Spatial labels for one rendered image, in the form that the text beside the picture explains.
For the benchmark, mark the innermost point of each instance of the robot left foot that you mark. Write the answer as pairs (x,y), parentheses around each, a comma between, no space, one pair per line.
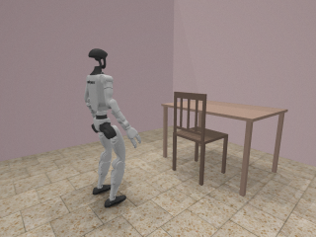
(105,188)

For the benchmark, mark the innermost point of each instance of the table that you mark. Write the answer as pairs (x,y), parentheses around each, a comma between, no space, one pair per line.
(247,113)

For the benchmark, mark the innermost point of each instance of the robot right foot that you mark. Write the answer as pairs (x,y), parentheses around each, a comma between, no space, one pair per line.
(118,199)

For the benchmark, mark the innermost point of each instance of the chair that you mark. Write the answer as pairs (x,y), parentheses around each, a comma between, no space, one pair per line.
(197,134)

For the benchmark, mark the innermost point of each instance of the right robot forearm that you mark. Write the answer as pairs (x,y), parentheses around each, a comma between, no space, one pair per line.
(118,115)

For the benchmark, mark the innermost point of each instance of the left robot forearm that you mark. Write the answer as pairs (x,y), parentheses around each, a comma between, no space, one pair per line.
(93,113)

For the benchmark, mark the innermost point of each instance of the robot foot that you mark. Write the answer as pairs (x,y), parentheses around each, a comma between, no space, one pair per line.
(118,199)
(105,188)

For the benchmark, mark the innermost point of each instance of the robot right hand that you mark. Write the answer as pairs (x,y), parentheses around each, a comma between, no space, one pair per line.
(131,133)

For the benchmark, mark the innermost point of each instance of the right robot upper arm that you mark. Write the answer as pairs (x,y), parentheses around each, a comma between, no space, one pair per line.
(107,82)

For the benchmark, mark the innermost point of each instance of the left robot upper arm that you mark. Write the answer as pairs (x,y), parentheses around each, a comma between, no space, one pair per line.
(86,94)

